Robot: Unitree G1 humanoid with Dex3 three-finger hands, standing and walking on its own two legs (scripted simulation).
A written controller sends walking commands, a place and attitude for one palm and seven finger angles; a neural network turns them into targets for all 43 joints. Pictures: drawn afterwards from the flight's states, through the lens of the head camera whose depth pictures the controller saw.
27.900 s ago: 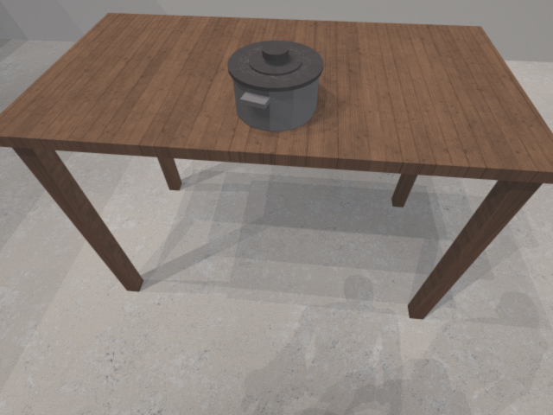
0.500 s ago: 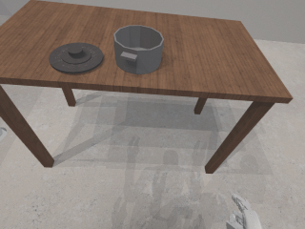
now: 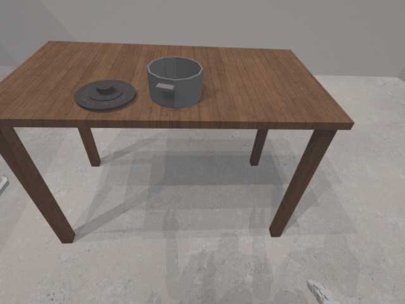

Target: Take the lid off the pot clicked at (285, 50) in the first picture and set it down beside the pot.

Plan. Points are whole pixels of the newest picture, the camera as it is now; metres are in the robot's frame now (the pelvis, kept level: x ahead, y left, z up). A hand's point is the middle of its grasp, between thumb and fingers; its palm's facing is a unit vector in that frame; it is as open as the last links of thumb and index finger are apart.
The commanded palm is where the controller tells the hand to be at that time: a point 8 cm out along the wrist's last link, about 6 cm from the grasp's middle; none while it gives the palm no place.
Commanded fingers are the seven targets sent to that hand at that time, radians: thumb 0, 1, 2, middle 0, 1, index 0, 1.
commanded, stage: stop stepping back and stand still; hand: left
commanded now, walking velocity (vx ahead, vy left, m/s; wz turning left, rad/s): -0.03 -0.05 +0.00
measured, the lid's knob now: (104, 87) +0.75 +0.34 +0.07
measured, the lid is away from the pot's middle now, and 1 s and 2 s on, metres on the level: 0.24 0.24 0.24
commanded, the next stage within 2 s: let the arm hang, fingers relaxed in 0.24 s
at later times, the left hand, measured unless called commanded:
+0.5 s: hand (77, 269) +0.21 +0.25 -0.03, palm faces +0.19 -0.89 -0.42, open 7.4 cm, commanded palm none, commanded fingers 0.00 0.90 0.90 -0.20 -0.30 -0.20 -0.30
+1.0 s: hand out of the picture -0.06 +0.16 -0.16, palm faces +0.08 -0.97 -0.23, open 7.3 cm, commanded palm none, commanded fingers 0.00 0.90 0.90 -0.20 -0.30 -0.20 -0.30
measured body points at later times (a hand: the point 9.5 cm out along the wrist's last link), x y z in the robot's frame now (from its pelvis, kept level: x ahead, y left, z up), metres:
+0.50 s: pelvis -0.01 -0.01 -0.01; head -0.02 -0.04 +0.44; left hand +0.19 +0.30 +0.00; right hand +0.16 -0.27 -0.12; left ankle +0.06 +0.08 -0.73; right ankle -0.05 -0.12 -0.73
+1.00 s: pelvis +0.01 -0.02 +0.01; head +0.06 -0.02 +0.46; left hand -0.06 +0.21 -0.14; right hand -0.01 -0.22 -0.16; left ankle +0.04 +0.08 -0.73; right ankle -0.05 -0.12 -0.73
